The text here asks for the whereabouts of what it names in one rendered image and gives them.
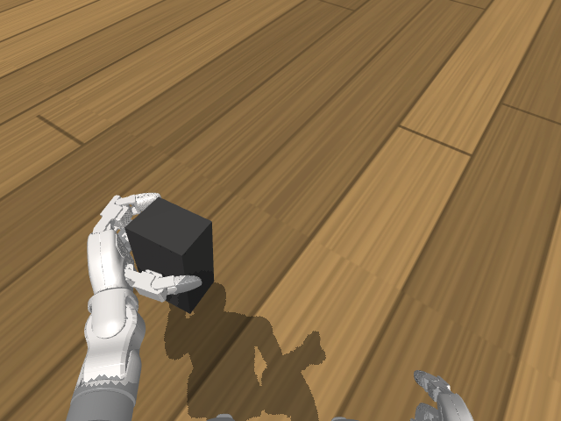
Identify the right robot hand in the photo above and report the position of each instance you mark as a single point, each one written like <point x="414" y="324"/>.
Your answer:
<point x="450" y="406"/>

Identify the left robot arm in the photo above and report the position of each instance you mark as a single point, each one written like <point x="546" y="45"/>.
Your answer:
<point x="107" y="386"/>

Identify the left robot hand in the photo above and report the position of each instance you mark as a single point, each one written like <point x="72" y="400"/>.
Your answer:
<point x="110" y="263"/>

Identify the carton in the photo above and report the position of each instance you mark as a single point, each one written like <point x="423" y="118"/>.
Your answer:
<point x="170" y="240"/>

